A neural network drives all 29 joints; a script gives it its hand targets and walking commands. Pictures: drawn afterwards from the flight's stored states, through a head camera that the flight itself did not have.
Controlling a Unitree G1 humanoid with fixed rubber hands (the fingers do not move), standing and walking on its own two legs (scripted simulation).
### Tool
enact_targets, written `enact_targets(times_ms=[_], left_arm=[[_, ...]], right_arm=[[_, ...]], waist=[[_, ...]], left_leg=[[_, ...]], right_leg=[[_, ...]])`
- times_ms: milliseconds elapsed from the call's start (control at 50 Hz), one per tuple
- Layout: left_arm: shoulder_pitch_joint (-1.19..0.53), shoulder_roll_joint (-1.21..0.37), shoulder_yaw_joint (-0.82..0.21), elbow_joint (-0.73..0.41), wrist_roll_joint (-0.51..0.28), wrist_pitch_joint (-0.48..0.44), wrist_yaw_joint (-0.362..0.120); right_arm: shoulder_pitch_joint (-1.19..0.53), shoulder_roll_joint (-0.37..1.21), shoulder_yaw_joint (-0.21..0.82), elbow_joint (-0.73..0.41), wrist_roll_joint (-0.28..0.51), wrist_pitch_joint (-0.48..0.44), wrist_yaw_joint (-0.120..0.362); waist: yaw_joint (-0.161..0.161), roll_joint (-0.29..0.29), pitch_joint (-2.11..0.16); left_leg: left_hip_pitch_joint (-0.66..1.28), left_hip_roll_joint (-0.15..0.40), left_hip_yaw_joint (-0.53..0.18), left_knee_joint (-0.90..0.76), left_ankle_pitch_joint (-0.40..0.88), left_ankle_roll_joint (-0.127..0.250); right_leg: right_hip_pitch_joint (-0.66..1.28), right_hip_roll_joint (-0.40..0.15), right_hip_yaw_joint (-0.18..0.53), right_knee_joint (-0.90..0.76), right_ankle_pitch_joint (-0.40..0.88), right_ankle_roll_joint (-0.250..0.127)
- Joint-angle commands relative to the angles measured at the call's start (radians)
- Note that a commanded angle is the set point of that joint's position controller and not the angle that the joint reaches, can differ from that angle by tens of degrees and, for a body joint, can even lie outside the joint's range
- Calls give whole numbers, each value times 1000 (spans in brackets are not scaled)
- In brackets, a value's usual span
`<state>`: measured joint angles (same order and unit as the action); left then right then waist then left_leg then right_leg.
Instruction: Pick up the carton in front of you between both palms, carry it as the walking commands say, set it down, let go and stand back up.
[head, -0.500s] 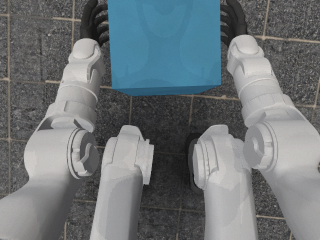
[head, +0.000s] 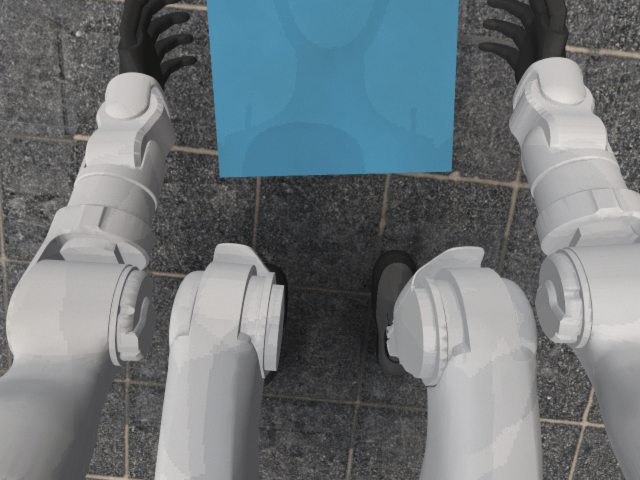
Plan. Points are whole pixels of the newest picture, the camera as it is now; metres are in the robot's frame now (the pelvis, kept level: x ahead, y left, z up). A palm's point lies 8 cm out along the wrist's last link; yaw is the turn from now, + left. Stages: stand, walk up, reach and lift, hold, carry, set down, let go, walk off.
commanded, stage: set down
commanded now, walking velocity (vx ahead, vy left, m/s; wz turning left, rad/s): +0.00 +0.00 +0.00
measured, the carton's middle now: (329, 85) +0.50 -0.01 -0.24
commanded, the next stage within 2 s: let go in 1.06 s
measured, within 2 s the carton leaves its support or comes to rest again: neither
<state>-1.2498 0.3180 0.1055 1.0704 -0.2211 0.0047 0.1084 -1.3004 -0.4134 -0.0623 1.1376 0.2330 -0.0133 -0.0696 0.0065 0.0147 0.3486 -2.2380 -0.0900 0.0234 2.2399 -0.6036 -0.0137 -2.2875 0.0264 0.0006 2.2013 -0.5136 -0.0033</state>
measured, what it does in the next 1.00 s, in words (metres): rises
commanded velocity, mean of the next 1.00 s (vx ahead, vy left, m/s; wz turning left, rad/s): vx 0.00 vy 0.00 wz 0.00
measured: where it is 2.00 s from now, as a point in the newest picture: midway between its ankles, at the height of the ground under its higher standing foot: (328, 339)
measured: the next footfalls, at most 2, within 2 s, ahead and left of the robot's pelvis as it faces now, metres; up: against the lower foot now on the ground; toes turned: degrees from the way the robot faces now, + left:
none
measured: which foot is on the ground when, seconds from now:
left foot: down 0.00-1.00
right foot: down 0.00-1.00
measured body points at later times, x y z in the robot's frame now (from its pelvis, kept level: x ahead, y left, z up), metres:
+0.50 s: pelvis +0.01 +0.00 +0.10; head +0.32 -0.02 +0.43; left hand +0.52 +0.18 -0.02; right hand +0.53 -0.21 -0.02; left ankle +0.11 +0.11 -0.33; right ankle +0.13 -0.11 -0.33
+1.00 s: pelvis +0.04 -0.01 +0.24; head +0.32 -0.02 +0.58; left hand +0.52 +0.19 +0.13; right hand +0.53 -0.22 +0.13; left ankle +0.11 +0.11 -0.33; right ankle +0.13 -0.11 -0.33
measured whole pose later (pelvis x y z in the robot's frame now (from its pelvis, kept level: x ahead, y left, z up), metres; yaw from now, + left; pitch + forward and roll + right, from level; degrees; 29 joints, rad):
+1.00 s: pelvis +0.04 -0.01 +0.24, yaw -1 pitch +45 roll +1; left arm -0.90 0.20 0.28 0.76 -0.03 0.11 0.03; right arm -0.95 -0.27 -0.25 0.82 0.02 0.12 0.01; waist 0.02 -0.01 -0.12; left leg -1.70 -0.06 -0.02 1.36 -0.44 -0.01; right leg -1.74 0.05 0.03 1.34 -0.38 -0.01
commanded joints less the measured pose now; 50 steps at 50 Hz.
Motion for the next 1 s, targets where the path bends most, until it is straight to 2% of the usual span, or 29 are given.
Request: enact_targets(times_ms=[0,80,100,140,160,180,200,220,260,280,300,320,340,360,380,420,500,540,560,580,600,620,640,720,780,800,860,940,980], left_arm=[[-240,113,-21,-194,-46,-10,13],[-146,131,32,-239,7,16,35],[-154,96,20,-284,-1,28,38],[-114,98,53,-289,30,45,41],[-110,54,49,-320,37,53,42],[-118,55,58,-324,42,64,40],[-102,65,90,-360,62,67,37],[-61,43,80,-331,69,74,35],[-56,31,115,-337,92,81,24],[-32,3,111,-307,98,88,18],[-15,1,102,-298,105,86,14],[-18,-6,114,-295,114,83,11],[-23,0,133,-323,136,78,8],[2,-18,129,-286,128,77,3],[-24,-42,107,-306,113,76,-3],[9,0,146,-280,142,76,-6],[14,45,163,-365,140,80,-7],[36,24,146,-399,137,87,-14],[44,23,138,-404,137,94,-16],[62,24,151,-402,136,101,-19],[59,9,149,-424,139,104,-26],[60,6,147,-431,136,107,-28],[84,25,160,-411,143,111,-33],[73,28,168,-435,143,110,-53],[85,3,152,-430,158,107,-60],[113,6,174,-424,158,108,-58],[130,6,177,-419,174,99,-70],[160,-12,183,-412,188,87,-79],[193,-8,201,-395,198,83,-84]], right_arm=[[-264,-135,2,-187,23,-13,-12],[-185,-101,-9,-219,5,31,-19],[-199,-114,-20,-256,-5,35,-20],[-155,-111,-39,-264,-30,57,-25],[-136,-100,-70,-295,-58,60,-24],[-131,-86,-76,-283,-56,71,-22],[-150,-94,-76,-323,-64,80,-22],[-106,-62,-85,-289,-72,89,-18],[-92,-41,-90,-299,-89,93,-3],[-75,-45,-117,-282,-103,94,2],[-43,-50,-134,-255,-129,93,3],[-35,-23,-120,-250,-122,88,8],[-29,-34,-143,-254,-134,88,10],[-40,-8,-117,-250,-131,88,11],[-38,5,-124,-250,-135,81,17],[-42,-41,-149,-287,-152,80,17],[-21,-31,-143,-340,-150,96,25],[-15,-42,-148,-403,-156,103,28],[24,-29,-142,-360,-160,115,33],[9,-40,-153,-390,-166,118,35],[18,-23,-155,-398,-161,123,40],[28,-21,-156,-394,-167,131,43],[41,-3,-135,-395,-164,133,46],[36,22,-150,-440,-175,137,55],[65,-1,-183,-431,-184,134,58],[90,2,-192,-398,-204,136,60],[118,22,-192,-411,-198,129,68],[153,51,-187,-412,-209,116,75],[164,52,-199,-406,-222,111,76]], waist=[[-17,-43,-1369],[17,-32,-1419],[-4,-38,-1471],[20,-41,-1442],[-10,-31,-1402],[-17,-37,-1422],[26,-31,-1415],[7,-37,-1390],[17,-52,-1286],[-2,-47,-1290],[-1,-44,-1246],[4,-60,-1253],[7,-19,-1240],[14,-56,-1240],[-6,-57,-1222],[22,-45,-1294],[22,-80,-1414],[24,-51,-1465],[16,-56,-1466],[20,-78,-1447],[26,-61,-1440],[8,-62,-1446],[30,-90,-1450],[26,-96,-1429],[21,-24,-1433],[24,-54,-1429],[17,-37,-1408],[11,-71,-1375],[22,-74,-1358]], left_leg=[[542,42,-5,-188,360,-29],[569,32,15,-251,272,-18],[599,33,16,-253,303,-22],[586,20,28,-294,253,-17],[578,19,26,-312,236,-15],[599,18,22,-341,227,-13],[571,16,38,-343,231,-11],[571,13,33,-374,224,-12],[511,12,28,-419,190,-4],[527,10,29,-433,194,-7],[509,10,27,-446,201,-13],[522,11,23,-467,215,-15],[507,13,28,-476,211,-19],[499,9,29,-488,222,-17],[472,9,25,-507,229,-22],[534,11,27,-529,257,-22],[590,7,34,-603,264,-21],[655,8,45,-634,291,-22],[667,7,34,-658,306,-25],[633,5,36,-673,310,-26],[662,9,37,-691,314,-25],[696,11,41,-710,296,-24],[698,8,36,-728,311,-20],[715,6,38,-797,321,-20],[821,7,34,-859,345,-25],[822,7,27,-893,354,-28],[860,10,28,-940,371,-24],[888,13,17,-1024,403,-22],[904,11,20,-1063,420,-26]], right_leg=[[729,-14,6,-122,358,15],[773,-3,-6,-166,264,10],[807,2,-5,-184,285,5],[804,10,-11,-221,237,4],[750,20,-20,-252,207,-3],[773,24,-32,-262,213,3],[782,20,-16,-279,209,-2],[774,25,-28,-292,218,2],[719,27,-26,-333,174,1],[722,26,-33,-353,182,4],[685,29,-25,-379,172,4],[696,33,-31,-392,186,12],[693,35,-20,-400,196,5],[704,35,-15,-426,202,10],[723,36,-19,-436,228,6],[745,36,-18,-460,234,14],[893,36,-15,-524,267,14],[934,45,-20,-577,287,19],[945,48,-25,-584,312,16],[979,43,-20,-598,319,15],[976,46,-24,-617,311,18],[982,46,-27,-652,291,21],[1004,46,-23,-661,299,24],[1073,41,-16,-738,314,25],[1073,48,-15,-807,323,21],[1103,43,-18,-822,335,21],[1150,43,-8,-884,368,24],[1261,37,4,-961,418,29],[1282,31,13,-1006,426,28]])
